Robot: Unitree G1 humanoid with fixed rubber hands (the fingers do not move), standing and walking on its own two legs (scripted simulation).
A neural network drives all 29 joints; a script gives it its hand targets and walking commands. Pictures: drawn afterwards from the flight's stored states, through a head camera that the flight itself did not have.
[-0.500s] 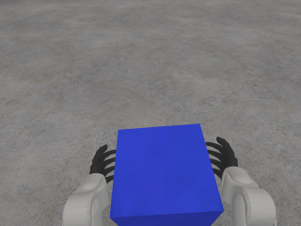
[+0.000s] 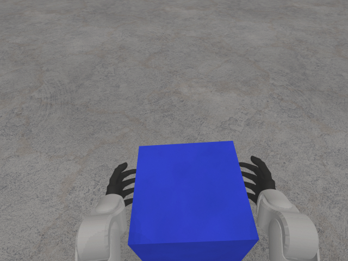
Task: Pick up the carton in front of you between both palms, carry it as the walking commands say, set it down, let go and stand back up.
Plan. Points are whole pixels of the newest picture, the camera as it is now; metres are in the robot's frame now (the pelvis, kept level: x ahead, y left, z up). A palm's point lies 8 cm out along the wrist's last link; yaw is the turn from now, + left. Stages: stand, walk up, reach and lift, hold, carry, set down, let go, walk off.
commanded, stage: carry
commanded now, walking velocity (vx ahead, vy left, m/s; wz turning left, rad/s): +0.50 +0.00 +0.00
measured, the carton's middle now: (189, 209) +0.24 -0.01 -0.01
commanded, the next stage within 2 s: none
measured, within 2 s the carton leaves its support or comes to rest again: neither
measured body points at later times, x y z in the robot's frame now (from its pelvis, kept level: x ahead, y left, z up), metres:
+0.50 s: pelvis +0.31 -0.06 +0.00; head +0.31 -0.08 +0.45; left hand +0.54 +0.11 +0.08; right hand +0.57 -0.19 +0.08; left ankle +0.30 +0.09 -0.67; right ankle +0.33 -0.13 -0.75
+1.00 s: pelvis +0.63 +0.02 +0.00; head +0.64 +0.04 +0.45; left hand +0.88 +0.16 +0.05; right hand +0.87 -0.14 +0.07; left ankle +0.64 +0.10 -0.75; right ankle +0.57 -0.12 -0.67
